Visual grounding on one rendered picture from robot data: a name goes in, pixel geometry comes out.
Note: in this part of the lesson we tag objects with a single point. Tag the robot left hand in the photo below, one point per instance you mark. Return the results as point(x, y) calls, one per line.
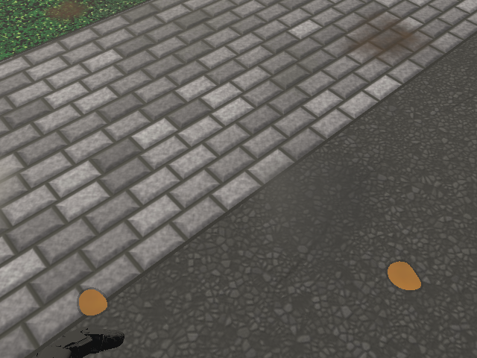
point(81, 342)

